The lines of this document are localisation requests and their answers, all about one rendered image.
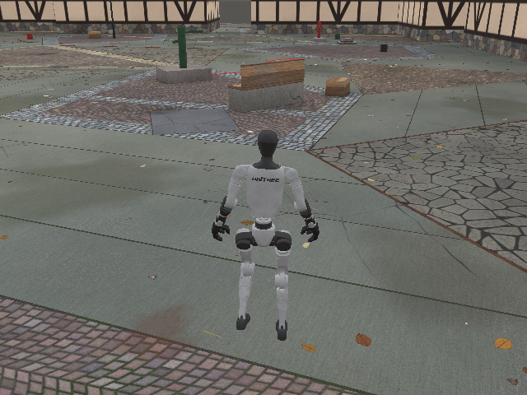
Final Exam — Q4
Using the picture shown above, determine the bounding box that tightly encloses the robot left forearm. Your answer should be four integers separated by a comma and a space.
214, 196, 232, 226

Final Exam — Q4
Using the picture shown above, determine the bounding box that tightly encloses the left robot hand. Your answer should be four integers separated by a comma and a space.
212, 222, 230, 241

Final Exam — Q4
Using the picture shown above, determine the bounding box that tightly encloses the right robot hand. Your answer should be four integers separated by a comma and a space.
301, 222, 319, 242

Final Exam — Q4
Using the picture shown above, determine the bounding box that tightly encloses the right robot thigh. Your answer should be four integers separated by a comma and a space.
275, 230, 291, 289

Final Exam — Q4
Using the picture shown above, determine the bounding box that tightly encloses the robot left upper arm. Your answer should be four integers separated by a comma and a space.
224, 165, 250, 209

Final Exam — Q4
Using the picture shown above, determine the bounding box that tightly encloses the left robot shin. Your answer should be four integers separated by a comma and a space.
239, 263, 252, 319

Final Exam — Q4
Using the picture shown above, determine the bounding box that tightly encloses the robot right upper arm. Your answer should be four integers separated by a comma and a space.
283, 166, 307, 212

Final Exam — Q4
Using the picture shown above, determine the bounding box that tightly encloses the robot right forearm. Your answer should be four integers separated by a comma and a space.
300, 199, 316, 228

